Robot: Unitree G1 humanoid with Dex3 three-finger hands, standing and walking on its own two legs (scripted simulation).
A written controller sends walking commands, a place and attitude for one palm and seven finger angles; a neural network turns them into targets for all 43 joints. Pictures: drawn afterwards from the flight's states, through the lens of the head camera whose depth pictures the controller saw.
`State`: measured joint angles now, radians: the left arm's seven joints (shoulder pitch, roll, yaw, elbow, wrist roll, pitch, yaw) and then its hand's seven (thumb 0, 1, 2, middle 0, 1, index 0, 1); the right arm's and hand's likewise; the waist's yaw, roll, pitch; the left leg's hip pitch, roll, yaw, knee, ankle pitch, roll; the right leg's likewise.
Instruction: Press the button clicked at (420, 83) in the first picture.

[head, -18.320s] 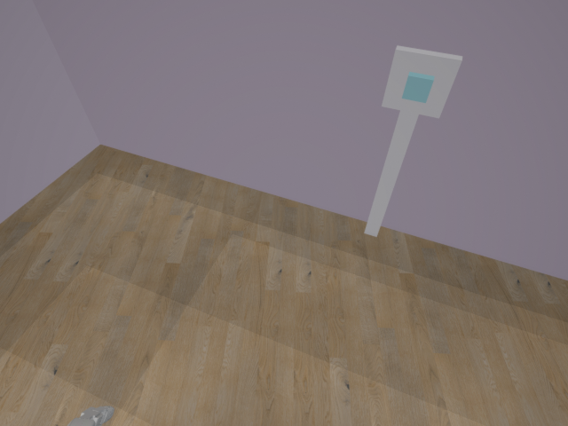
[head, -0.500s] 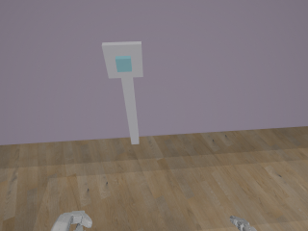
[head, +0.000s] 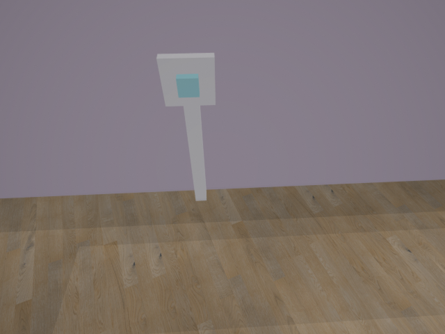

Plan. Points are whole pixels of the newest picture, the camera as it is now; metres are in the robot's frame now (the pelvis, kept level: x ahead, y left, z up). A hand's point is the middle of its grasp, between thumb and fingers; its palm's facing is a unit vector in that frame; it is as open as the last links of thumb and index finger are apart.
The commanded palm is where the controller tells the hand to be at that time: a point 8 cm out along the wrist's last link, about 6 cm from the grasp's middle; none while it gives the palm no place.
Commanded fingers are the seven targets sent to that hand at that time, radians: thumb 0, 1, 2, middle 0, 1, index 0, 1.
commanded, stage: let the arm hang, fingers relaxed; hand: left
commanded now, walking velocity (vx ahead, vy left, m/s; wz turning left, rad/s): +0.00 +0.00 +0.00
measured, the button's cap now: (188, 85) +0.84 +0.17 -0.03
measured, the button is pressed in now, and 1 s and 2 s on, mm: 0 0 0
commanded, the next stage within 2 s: stand and wait in 0.38 s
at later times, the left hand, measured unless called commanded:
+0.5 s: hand out of the picture +0.04 +0.18 -0.17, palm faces +0.01 -0.97 -0.22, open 7.4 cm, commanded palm none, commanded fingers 0.00 0.90 0.90 -0.20 -0.30 -0.20 -0.30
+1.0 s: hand out of the picture +0.07 +0.19 -0.16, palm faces +0.00 -0.96 -0.28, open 7.4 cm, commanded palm none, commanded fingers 0.00 0.90 0.90 -0.20 -0.30 -0.20 -0.30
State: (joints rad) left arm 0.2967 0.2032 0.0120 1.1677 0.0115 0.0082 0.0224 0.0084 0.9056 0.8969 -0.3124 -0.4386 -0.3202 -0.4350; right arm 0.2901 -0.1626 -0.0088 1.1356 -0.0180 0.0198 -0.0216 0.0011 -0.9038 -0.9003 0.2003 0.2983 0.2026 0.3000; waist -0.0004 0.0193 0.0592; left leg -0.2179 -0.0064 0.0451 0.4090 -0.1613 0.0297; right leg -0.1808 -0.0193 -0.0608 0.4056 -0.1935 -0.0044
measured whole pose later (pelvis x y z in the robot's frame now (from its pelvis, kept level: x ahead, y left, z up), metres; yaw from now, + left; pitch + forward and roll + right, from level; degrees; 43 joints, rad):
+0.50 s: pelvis +0.01 -0.01 +0.00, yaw +0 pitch -2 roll +0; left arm 0.21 0.18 0.02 1.14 0.01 -0.01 0.02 0.00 0.91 0.90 -0.20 -0.30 -0.21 -0.30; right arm 0.24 -0.17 -0.01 1.14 -0.02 0.00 -0.02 0.00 -0.91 -0.90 0.20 0.30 0.20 0.30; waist -0.01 0.01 0.05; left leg -0.18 0.00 0.05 0.38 -0.16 0.02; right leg -0.15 -0.01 -0.06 0.39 -0.20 -0.01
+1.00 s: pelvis +0.03 -0.02 +0.00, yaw +0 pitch -2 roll +0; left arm 0.17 0.24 0.02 1.16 0.01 -0.02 0.01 0.01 0.90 0.90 -0.20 -0.30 -0.21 -0.30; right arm 0.17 -0.24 -0.01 1.14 -0.02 0.00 -0.02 0.00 -0.90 -0.90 0.20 0.30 0.20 0.30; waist -0.01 0.02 0.06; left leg -0.14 0.02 0.04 0.34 -0.16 -0.01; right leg -0.11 0.01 -0.07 0.34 -0.20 -0.03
